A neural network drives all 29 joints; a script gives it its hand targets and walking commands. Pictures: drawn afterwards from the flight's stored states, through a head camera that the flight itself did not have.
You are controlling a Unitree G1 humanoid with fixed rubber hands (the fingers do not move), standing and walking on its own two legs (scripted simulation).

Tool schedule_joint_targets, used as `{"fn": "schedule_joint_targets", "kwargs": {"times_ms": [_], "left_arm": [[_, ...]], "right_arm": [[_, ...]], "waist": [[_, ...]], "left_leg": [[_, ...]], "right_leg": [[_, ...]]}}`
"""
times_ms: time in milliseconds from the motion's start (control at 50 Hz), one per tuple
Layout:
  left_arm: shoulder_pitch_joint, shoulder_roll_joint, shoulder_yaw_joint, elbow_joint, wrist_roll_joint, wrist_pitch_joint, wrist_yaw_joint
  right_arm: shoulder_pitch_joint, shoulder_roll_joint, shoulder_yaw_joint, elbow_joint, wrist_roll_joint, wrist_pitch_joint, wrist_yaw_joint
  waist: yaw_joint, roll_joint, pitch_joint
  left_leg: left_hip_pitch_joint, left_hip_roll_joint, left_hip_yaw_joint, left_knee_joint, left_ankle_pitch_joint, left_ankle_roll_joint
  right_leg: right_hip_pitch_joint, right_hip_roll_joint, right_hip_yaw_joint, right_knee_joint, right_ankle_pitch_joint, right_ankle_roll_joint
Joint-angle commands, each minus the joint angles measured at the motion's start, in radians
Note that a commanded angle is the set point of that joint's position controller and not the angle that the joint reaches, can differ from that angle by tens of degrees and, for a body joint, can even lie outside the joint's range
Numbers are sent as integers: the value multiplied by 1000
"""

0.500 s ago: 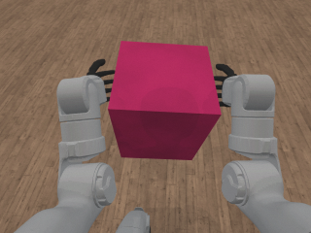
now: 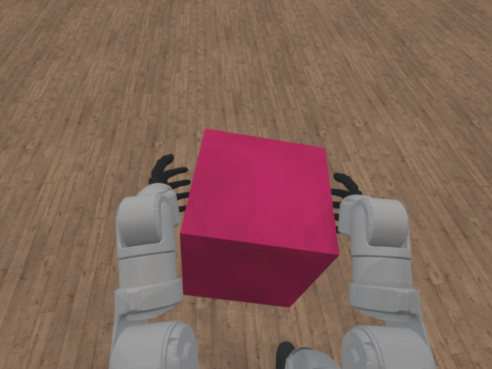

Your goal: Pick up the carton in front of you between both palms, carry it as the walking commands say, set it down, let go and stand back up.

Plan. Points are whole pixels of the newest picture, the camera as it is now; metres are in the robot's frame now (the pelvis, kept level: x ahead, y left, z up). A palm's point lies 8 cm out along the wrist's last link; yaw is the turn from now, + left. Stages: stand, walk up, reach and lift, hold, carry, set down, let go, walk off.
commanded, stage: carry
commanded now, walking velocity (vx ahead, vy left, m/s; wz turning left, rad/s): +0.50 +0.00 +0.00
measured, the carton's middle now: (250, 225) +0.35 +0.00 -0.01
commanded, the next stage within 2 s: none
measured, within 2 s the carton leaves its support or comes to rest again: neither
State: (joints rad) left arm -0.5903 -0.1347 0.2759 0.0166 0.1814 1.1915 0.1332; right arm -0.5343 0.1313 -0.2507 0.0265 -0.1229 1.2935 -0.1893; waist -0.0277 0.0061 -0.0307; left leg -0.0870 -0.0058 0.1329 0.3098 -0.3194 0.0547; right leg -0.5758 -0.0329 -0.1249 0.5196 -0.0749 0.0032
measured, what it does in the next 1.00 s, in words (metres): walks ahead: right foot, then left foot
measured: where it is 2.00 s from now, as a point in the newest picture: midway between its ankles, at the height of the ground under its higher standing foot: (237, 239)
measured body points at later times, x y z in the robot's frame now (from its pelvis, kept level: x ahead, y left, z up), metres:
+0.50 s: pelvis +0.32 +0.03 -0.02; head +0.28 +0.03 +0.43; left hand +0.61 +0.19 +0.10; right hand +0.61 -0.11 +0.08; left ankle +0.44 +0.13 -0.75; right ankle +0.18 -0.09 -0.74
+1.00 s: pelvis +0.61 +0.02 -0.01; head +0.59 +0.00 +0.44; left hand +0.91 +0.17 +0.09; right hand +0.90 -0.13 +0.06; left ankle +0.46 +0.12 -0.69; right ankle +0.69 -0.07 -0.74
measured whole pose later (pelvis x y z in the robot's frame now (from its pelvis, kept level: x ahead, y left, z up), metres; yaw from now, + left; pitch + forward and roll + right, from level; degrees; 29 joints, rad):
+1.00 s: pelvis +0.61 +0.02 -0.01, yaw +2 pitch +3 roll -1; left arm -0.32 -0.17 0.13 -0.16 0.16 1.16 0.14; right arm -0.28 0.13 -0.14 -0.20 -0.12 1.28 -0.20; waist 0.00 0.06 -0.12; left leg -0.24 0.08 0.11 0.89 -0.51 -0.04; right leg -0.42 -0.05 -0.24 0.50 -0.14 -0.07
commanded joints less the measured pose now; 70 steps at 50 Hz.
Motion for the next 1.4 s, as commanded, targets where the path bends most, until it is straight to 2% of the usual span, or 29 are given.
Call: {"fn": "schedule_joint_targets", "kwargs": {"times_ms": [0,40,60,80,100,140,160,320,420,460,480,500,520,560,600,660,820,880,900,920,940,980,1020,1120,1160,1200,1240,1320,1380], "left_arm": [[-420,-1154,-712,-62,-434,23,-247],[-314,-1118,-748,-109,-424,25,-256],[-236,-1115,-768,-122,-421,26,-266],[-173,-1071,-748,-53,-392,26,-269],[-116,-1074,-757,-92,-405,19,-277],[-67,-1118,-781,-133,-427,19,-292],[-111,-1150,-811,-180,-449,16,-298],[-50,-1069,-825,-199,-501,40,-324],[-28,-1023,-799,-119,-459,49,-319],[-31,-1018,-802,-86,-450,52,-316],[-31,-1012,-799,-70,-449,51,-318],[-116,-1019,-822,-134,-465,52,-318],[-155,-1032,-829,-104,-468,58,-319],[-151,-1076,-834,-95,-489,38,-325],[-138,-1105,-837,-111,-489,21,-324],[-143,-1139,-848,-174,-485,-3,-309],[-46,-1054,-829,-203,-460,18,-293],[-38,-1029,-820,-186,-467,36,-297],[-7,-1011,-809,-162,-452,41,-300],[16,-988,-793,-145,-446,46,-304],[-4,-990,-777,-117,-442,36,-308],[-52,-1038,-777,-133,-454,38,-310],[-91,-1071,-784,-174,-468,30,-312],[-98,-1115,-825,-245,-486,22,-311],[-102,-1083,-838,-291,-493,22,-309],[-74,-1066,-832,-252,-472,32,-305],[-101,-1043,-840,-267,-474,47,-306],[-84,-1068,-838,-171,-469,55,-319],[-117,-1097,-836,-168,-474,41,-320]], "right_arm": [[-718,1086,697,-263,465,-80,350],[-598,1052,746,-299,455,-76,351],[-557,1037,766,-303,462,-72,357],[-527,1040,773,-322,447,-60,362],[-491,1034,792,-339,448,-59,369],[-451,1027,793,-367,459,-67,372],[-412,1025,803,-360,451,-73,371],[-318,1000,823,-395,438,-70,349],[-330,963,820,-332,449,-52,368],[-318,945,807,-295,456,-50,377],[-298,924,793,-269,448,-53,380],[-297,929,774,-236,435,-61,382],[-306,958,769,-198,429,-67,381],[-336,1001,780,-244,453,-82,382],[-382,1042,794,-282,472,-94,382],[-409,1055,813,-351,497,-109,385],[-307,973,812,-368,477,-82,374],[-297,952,809,-344,454,-64,366],[-273,941,808,-337,458,-60,365],[-284,905,804,-340,451,-54,366],[-355,935,824,-363,466,-42,366],[-369,961,805,-317,469,-38,371],[-385,997,813,-328,483,-51,370],[-366,1032,816,-410,467,-69,352],[-327,1017,817,-421,462,-66,351],[-318,1002,815,-409,457,-52,358],[-294,988,808,-362,444,-52,365],[-244,1000,778,-262,427,-51,379],[-310,1016,790,-290,450,-61,381]], "waist": [[-5,148,-442],[19,112,-519],[50,24,-582],[61,-274,-649],[62,-295,-607],[60,-69,-517],[48,-16,-469],[43,-156,-330],[43,-161,-227],[26,-95,-271],[10,-5,-322],[-9,257,-382],[-7,338,-366],[-6,133,-375],[9,49,-361],[9,124,-345],[1,145,-287],[21,88,-291],[25,70,-332],[45,-46,-388],[53,-322,-442],[47,-216,-431],[37,-101,-416],[39,-156,-449],[33,-124,-435],[31,-46,-440],[31,95,-424],[22,94,-423],[23,97,-424]], "left_leg": [[305,179,-43,136,923,33],[106,148,20,366,795,-20],[-109,127,4,560,482,-36],[-471,16,-40,805,35,-70],[-647,-22,-93,955,-211,-58],[-686,70,-153,922,-124,-40],[-647,103,-149,823,-67,-46],[-431,80,0,292,169,-86],[-366,64,72,163,239,-67],[-110,26,124,127,197,-51],[66,104,5,109,106,-23],[232,332,-431,-11,-6,96],[330,415,-619,-77,80,165],[269,411,-509,-23,239,177],[114,367,-351,-84,107,105],[43,318,-193,-155,63,84],[110,263,-38,-112,248,48],[61,196,73,176,535,-9],[-46,178,94,301,532,-50],[-203,128,111,508,270,-94],[-481,15,56,730,-127,-124],[-563,59,-90,837,-290,-85],[-489,118,-107,601,-204,-69],[-217,56,11,214,62,-78],[-97,76,26,50,288,-77],[58,184,-30,59,513,-75],[41,251,-96,157,799,-15],[68,223,-74,220,1039,-13],[116,218,-71,235,1106,-10]], "right_leg": [[197,63,-98,-149,124,-22],[555,24,-77,-171,142,-62],[787,-154,119,-76,261,-104],[1069,-354,481,-83,285,-264],[1075,-374,555,-153,260,-301],[932,-345,425,-175,285,-244],[835,-326,370,-221,227,-200],[589,-212,75,-330,63,-130],[572,-201,25,-251,49,-94],[469,-159,-50,-40,152,-53],[339,-121,-96,142,103,-12],[98,-18,-87,447,-122,36],[-129,35,-12,604,-430,27],[-189,-52,102,721,-418,-12],[-97,-113,127,571,-295,-11],[-2,-96,58,355,-218,10],[95,-44,-55,-24,2,5],[336,18,-149,-124,35,-8],[505,-25,-109,-120,112,-25],[682,-192,101,-116,344,-67],[887,-366,389,-133,556,-202],[829,-382,342,-152,665,-237],[716,-341,221,-199,500,-167],[602,-255,25,-185,433,-122],[522,-209,-18,-136,208,-72],[395,-176,-48,-52,54,-8],[394,-118,-15,-34,13,39],[379,-97,-30,31,140,54],[349,-75,-35,-31,64,58]]}}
